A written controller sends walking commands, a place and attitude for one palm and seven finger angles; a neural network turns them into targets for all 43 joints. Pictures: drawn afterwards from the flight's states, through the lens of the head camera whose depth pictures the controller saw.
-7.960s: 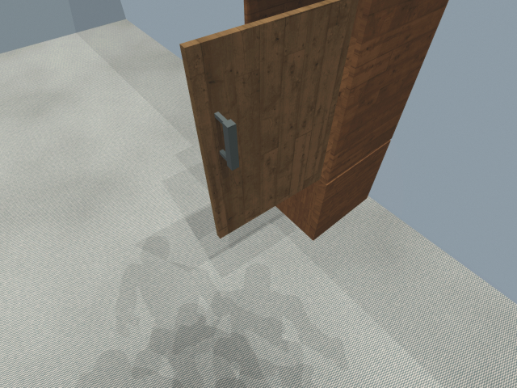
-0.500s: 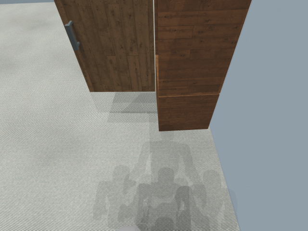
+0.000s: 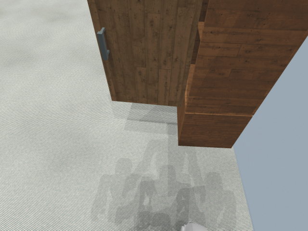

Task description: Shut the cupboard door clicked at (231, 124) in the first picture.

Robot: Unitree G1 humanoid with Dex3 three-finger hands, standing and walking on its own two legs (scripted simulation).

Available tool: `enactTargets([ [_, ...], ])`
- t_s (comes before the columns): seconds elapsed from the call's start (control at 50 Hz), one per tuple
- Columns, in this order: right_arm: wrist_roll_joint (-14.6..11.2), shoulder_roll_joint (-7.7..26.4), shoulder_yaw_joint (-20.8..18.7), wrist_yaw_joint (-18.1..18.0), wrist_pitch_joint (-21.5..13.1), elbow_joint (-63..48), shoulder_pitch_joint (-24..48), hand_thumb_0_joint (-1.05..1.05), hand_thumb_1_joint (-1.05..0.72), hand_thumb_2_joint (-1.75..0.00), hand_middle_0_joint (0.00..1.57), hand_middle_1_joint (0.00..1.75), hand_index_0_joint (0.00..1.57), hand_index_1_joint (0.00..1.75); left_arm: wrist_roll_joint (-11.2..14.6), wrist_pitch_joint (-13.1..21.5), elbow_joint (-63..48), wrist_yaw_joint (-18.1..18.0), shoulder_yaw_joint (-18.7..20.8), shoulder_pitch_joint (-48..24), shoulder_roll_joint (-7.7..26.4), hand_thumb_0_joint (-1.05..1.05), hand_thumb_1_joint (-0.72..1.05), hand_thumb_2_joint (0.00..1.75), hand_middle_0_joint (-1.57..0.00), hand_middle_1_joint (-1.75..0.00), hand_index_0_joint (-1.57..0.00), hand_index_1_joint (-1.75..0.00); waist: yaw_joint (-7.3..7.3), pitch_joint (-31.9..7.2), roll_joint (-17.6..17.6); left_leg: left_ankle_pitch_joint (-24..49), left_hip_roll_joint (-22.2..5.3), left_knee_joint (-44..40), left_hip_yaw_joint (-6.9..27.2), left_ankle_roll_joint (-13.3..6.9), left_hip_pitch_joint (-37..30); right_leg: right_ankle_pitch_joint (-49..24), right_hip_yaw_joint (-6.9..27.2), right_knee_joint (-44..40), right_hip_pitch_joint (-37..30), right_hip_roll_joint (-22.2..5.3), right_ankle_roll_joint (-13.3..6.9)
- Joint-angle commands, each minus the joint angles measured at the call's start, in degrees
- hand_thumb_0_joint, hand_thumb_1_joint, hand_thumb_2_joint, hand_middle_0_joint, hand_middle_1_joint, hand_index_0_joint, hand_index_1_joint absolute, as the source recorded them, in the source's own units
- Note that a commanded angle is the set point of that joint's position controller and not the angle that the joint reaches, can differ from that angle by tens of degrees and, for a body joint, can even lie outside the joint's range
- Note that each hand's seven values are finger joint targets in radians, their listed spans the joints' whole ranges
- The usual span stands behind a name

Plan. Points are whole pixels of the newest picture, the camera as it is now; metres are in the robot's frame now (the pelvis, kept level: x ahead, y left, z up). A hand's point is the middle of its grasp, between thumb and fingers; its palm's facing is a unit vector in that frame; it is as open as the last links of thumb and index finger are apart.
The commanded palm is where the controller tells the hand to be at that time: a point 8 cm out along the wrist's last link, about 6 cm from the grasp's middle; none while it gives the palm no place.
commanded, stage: take the last steps up to it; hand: left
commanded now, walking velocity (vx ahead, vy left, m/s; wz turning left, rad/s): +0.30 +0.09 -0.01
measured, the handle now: (104, 43) +0.80 +0.28 +0.04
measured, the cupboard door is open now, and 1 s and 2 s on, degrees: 87 87 87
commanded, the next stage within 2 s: come to a stop and stand still in 0.56 s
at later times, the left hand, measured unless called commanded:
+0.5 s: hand (95, 207) +0.20 +0.20 -0.16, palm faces +0.10 -0.97 -0.22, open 7.2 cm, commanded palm none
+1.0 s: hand (102, 150) +0.40 +0.24 -0.17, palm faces +0.02 -0.97 -0.23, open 7.3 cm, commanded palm none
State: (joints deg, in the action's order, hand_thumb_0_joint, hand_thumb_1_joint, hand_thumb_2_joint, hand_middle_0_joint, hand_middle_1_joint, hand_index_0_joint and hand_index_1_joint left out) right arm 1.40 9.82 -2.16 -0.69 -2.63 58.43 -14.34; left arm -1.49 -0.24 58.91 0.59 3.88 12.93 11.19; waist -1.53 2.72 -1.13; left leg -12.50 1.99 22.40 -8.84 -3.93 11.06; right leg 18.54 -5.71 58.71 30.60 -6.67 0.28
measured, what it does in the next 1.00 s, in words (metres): walks ahead: right foot, then left foot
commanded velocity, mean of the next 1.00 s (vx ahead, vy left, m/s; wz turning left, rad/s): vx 0.05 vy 0.03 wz -0.01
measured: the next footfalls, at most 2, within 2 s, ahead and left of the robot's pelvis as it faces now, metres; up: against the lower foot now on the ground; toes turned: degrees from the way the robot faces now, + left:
right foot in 0.20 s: +0.19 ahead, -0.10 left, +0.00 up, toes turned -8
left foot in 0.58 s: +0.36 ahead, +0.17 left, +0.00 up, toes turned +7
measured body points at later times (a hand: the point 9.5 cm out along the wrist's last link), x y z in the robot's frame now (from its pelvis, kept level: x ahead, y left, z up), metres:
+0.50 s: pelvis +0.20 +0.01 +0.01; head +0.23 +0.01 +0.46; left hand +0.20 +0.25 -0.14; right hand +0.24 -0.22 -0.15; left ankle +0.27 +0.17 -0.71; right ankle +0.15 -0.10 -0.74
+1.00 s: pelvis +0.33 +0.05 -0.01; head +0.37 +0.04 +0.44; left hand +0.40 +0.29 -0.16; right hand +0.37 -0.19 -0.17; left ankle +0.29 +0.16 -0.71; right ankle +0.33 -0.05 -0.74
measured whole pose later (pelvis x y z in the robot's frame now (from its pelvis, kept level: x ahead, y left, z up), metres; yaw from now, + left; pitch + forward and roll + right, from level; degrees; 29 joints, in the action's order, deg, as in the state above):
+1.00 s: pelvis +0.33 +0.05 -0.01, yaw -1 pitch +1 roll +1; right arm -0.1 10.6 -3.0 -1.8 2.9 59.7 -10.2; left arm -1.2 -0.5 57.4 -1.6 2.4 9.3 9.5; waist 0.0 3.7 0.0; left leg -30.0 -0.1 47.4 -3.6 1.7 19.2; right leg 17.3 -4.1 33.8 17.6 -2.4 -1.7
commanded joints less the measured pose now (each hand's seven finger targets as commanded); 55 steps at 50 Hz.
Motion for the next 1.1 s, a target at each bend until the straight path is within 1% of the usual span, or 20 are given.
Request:
enactTargets([
  [0.0,0.3,7.7,-1.3,0.0,-0.7,0.2,-6.1,0.00,-0.90,-0.90,0.20,0.30,0.20,0.30,0.0,1.0,-4.9,0.4,-0.4,-2.7,1.5,0.00,0.90,0.90,-0.20,-0.30,-0.20,-0.30,1.64,1.0,3.2,-1.2,-17.0,-14.2,13.2,-8.2,-2.3,-2.7,1.5,-11.8,-1.1,-0.9,-0.2],
  [0.1,0.5,7.6,-0.9,0.1,-0.5,2.1,-7.8,0.00,-0.90,-0.90,0.20,0.30,0.20,0.30,-0.1,1.6,-6.3,0.4,-0.2,-5.1,2.1,0.00,0.90,0.90,-0.20,-0.30,-0.20,-0.30,1.21,2.3,2.7,5.5,-15.9,-9.4,11.3,-6.9,-3.0,-4.1,-0.2,-21.6,-8.7,2.0,-0.8],
  [0.14,0.0,6.7,-0.6,0.1,-0.5,2.6,-7.5,0.00,-0.90,-0.90,0.20,0.30,0.20,0.30,-0.2,2.3,-4.2,0.1,0.6,2.2,4.2,0.00,0.90,0.90,-0.20,-0.30,-0.20,-0.30,-2.21,0.2,0.0,8.9,-11.3,2.0,7.1,-3.2,1.7,-7.3,0.1,-30.0,-22.9,2.9,-2.0],
  [0.16,-0.6,5.6,-0.5,0.3,-0.6,2.0,-7.5,0.00,-0.90,-0.90,0.20,0.30,0.20,0.30,-0.4,2.9,-2.3,-0.2,1.6,9.2,7.9,0.00,0.90,0.90,-0.20,-0.30,-0.20,-0.30,-4.74,-3.4,-6.3,3.6,-6.3,14.4,3.2,-0.2,11.5,-3.6,11.2,-33.8,-35.9,-5.0,-5.5],
  [0.18,-0.7,4.6,-0.5,0.6,-0.7,0.4,-8.4,0.00,-0.90,-0.90,0.20,0.30,0.20,0.30,0.0,3.0,-0.7,-0.5,2.8,15.3,13.1,0.00,0.90,0.90,-0.20,-0.30,-0.20,-0.30,-5.66,-6.3,-16.1,-17.7,0.4,30.5,-0.2,3.0,23.7,-2.7,31.8,-42.7,-45.0,-19.3,-12.8],
  [0.2,-0.3,7.2,-1.1,0.5,-0.1,0.2,-5.5,0.00,-0.90,-0.90,0.20,0.30,0.20,0.30,0.7,3.2,-1.0,-1.0,2.8,14.9,12.5,0.00,0.90,0.90,-0.20,-0.30,-0.20,-0.30,-5.73,-5.1,-13.0,-20.8,-2.7,41.6,7.1,2.9,25.0,2.9,37.0,-47.1,-38.0,-22.1,-15.0],
  [0.24,-0.1,5.0,-1.3,0.9,0.7,-0.4,-1.0,0.00,-0.90,-0.90,0.20,0.30,0.20,0.30,0.7,3.1,-3.4,-1.7,1.4,6.2,6.7,0.00,0.90,0.90,-0.20,-0.30,-0.20,-0.30,-1.82,3.5,-3.9,-10.1,-7.5,43.7,11.2,3.1,26.7,6.7,25.6,-49.6,-24.0,-17.6,-12.6],
  [0.3,0.4,1.9,-0.8,1.4,1.4,1.0,-5.1,0.00,-0.90,-0.90,0.20,0.30,0.20,0.30,0.5,4.8,-3.0,-1.4,0.7,4.7,3.5,0.00,0.90,0.90,-0.20,-0.30,-0.20,-0.30,1.28,-0.9,-5.3,-3.7,-8.4,35.1,8.4,5.1,20.4,-10.7,11.4,-49.3,-22.2,-11.9,-9.4],
  [0.44,-0.1,0.4,-0.6,2.6,0.6,-2.0,0.9,0.00,-0.90,-0.90,0.20,0.30,0.20,0.30,0.1,5.0,0.6,-0.8,1.3,6.8,7.0,0.00,0.90,0.90,-0.20,-0.30,-0.20,-0.30,-0.42,-1.1,-7.3,-0.3,-5.6,13.9,2.9,6.0,14.9,-21.3,4.8,-44.6,-25.1,-10.0,-8.0],
  [0.52,0.2,3.9,-1.0,2.1,-0.3,-0.6,-4.1,0.00,-0.90,-0.90,0.20,0.30,0.20,0.30,0.3,3.7,1.3,-0.8,1.2,5.9,7.3,0.00,0.90,0.90,-0.20,-0.30,-0.20,-0.30,3.27,-1.3,-4.2,4.2,-2.8,3.4,0.6,4.5,-2.1,-16.1,2.2,-34.7,-17.2,-6.3,-5.0],
  [0.54,0.5,8.2,-1.8,1.4,-0.7,1.2,-10.1,0.00,-0.90,-0.90,0.20,0.30,0.20,0.30,0.4,3.3,0.8,-0.7,0.7,6.3,5.5,0.00,0.90,0.90,-0.20,-0.30,-0.20,-0.30,5.82,-4.1,3.9,6.0,-8.4,2.5,6.5,2.2,-11.9,-10.4,-0.2,-23.4,-10.4,-2.8,-3.5],
  [0.56,1.2,14.0,-3.1,0.6,-0.7,2.1,-16.0,0.00,-0.90,-0.90,0.20,0.30,0.20,0.30,0.8,3.2,-0.6,-0.6,0.1,7.6,2.3,0.00,0.90,0.90,-0.20,-0.30,-0.20,-0.30,7.26,-8.3,17.1,9.1,-21.5,-1.4,23.1,-3.8,-19.3,11.1,-5.1,-7.8,-0.6,4.4,-1.1],
  [0.58,0.9,14.9,-3.0,-0.2,0.0,2.0,-17.9,0.00,-0.90,-0.90,0.20,0.30,0.20,0.30,0.5,3.4,-2.8,-0.8,-0.4,4.4,1.9,0.00,0.90,0.90,-0.20,-0.30,-0.20,-0.30,8.18,-7.4,13.4,9.1,-26.4,-5.1,28.5,-8.4,-16.9,17.9,-0.4,4.4,3.6,5.4,-1.9],
  [0.62,0.4,10.6,-1.9,-0.6,-0.1,-0.1,-9.6,0.00,-0.90,-0.90,0.20,0.30,0.20,0.30,0.5,2.9,-2.9,-0.9,-0.6,1.1,1.9,0.00,0.90,0.90,-0.20,-0.30,-0.20,-0.30,5.29,-3.7,14.0,2.5,-24.7,-7.5,25.6,-9.1,-7.3,11.4,4.3,13.3,6.7,1.1,-2.4],
  [0.72,0.4,6.4,0.3,-1.8,-0.3,-1.4,1.4,0.00,-0.90,-0.90,0.20,0.30,0.20,0.30,1.0,0.8,0.9,-1.3,-1.8,7.2,-1.1,0.00,0.90,0.90,-0.20,-0.30,-0.20,-0.30,-0.19,-3.5,5.4,30.6,-18.9,-3.3,8.8,-4.7,4.7,4.3,3.1,-14.8,-14.3,1.4,0.2],
  [0.78,-0.6,8.0,-0.6,-1.8,1.5,-0.9,3.3,0.00,-0.90,-0.90,0.20,0.30,0.20,0.30,0.6,0.0,1.1,-1.6,-1.0,9.8,2.0,0.00,0.90,0.90,-0.20,-0.30,-0.20,-0.30,-1.19,-5.2,4.9,19.8,-16.2,1.1,8.3,-2.0,4.8,-8.6,2.5,-27.0,-20.3,3.2,0.1],
  [0.86,-0.9,5.1,-1.6,-1.2,3.7,-0.8,-0.5,0.00,-0.90,-0.90,0.20,0.30,0.20,0.30,-0.2,-0.4,-2.6,-1.7,0.1,3.8,9.1,0.00,0.90,0.90,-0.20,-0.30,-0.20,-0.30,1.69,-3.2,-4.7,0.1,-5.1,12.0,2.9,4.2,5.0,-35.0,14.5,-32.1,-15.4,-7.8,-7.0],
  [0.9,-1.1,4.5,-1.7,-1.3,4.5,-1.4,-0.1,0.00,-0.90,-0.90,0.20,0.30,0.20,0.30,0.2,0.2,-2.3,-2.4,0.4,4.1,9.2,0.00,0.90,0.90,-0.20,-0.30,-0.20,-0.30,0.58,-6.3,-13.7,-18.3,-1.9,25.3,4.3,5.4,9.0,-54.8,17.7,-34.6,-21.8,-12.7,-12.3],
  [0.94,-1.4,4.5,-1.7,-1.6,4.8,-2.0,2.2,0.00,-0.90,-0.90,0.20,0.30,0.20,0.30,0.1,0.1,-2.5,-3.1,0.9,3.9,9.2,0.00,0.90,0.90,-0.20,-0.30,-0.20,-0.30,-0.57,-6.9,-11.7,-23.0,-1.2,33.1,7.7,5.8,14.8,-67.3,16.8,-32.4,-28.6,-13.5,-14.4],
  [1.08,-1.2,3.8,-1.2,-1.1,4.9,-0.9,-0.8,0.00,-0.90,-0.90,0.20,0.30,0.20,0.30,0.5,-0.7,-4.5,-3.3,1.5,-1.8,9.5,0.00,0.90,0.90,-0.20,-0.30,-0.20,-0.30,1.84,-7.9,-7.4,-4.1,-2.4,6.1,6.1,6.9,5.0,-49.3,10.4,-28.3,-27.2,-8.5,-8.7],
])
